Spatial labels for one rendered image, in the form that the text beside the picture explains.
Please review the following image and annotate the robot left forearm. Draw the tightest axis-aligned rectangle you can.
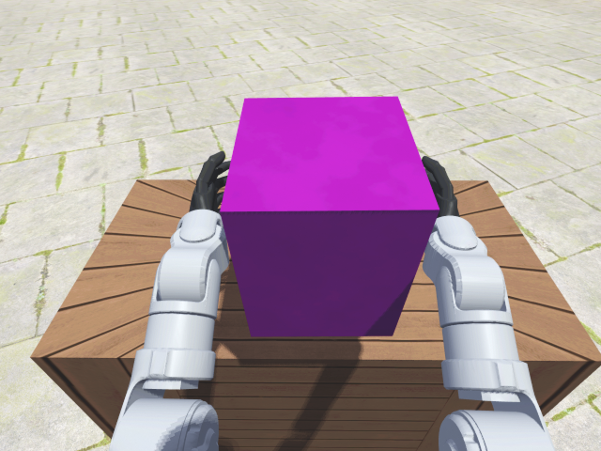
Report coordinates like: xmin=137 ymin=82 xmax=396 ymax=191
xmin=109 ymin=210 xmax=229 ymax=451

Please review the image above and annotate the robot right forearm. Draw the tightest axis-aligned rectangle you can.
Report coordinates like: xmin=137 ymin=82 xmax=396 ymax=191
xmin=423 ymin=216 xmax=556 ymax=451

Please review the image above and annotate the robot left upper arm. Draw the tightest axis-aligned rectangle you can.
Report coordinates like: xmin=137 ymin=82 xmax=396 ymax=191
xmin=111 ymin=398 xmax=219 ymax=451

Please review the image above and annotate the pedestal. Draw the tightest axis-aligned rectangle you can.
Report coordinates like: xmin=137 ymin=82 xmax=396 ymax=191
xmin=30 ymin=179 xmax=601 ymax=451

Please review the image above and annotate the robot right hand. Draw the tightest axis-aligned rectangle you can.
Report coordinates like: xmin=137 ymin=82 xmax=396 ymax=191
xmin=422 ymin=156 xmax=460 ymax=218

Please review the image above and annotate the carton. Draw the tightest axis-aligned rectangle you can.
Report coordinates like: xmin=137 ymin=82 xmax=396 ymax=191
xmin=220 ymin=96 xmax=439 ymax=336

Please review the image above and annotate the robot right upper arm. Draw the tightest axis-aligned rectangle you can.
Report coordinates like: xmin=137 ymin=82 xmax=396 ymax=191
xmin=439 ymin=410 xmax=554 ymax=451

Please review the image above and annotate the robot left hand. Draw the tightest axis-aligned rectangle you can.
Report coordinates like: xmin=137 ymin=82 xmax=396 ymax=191
xmin=189 ymin=151 xmax=231 ymax=215

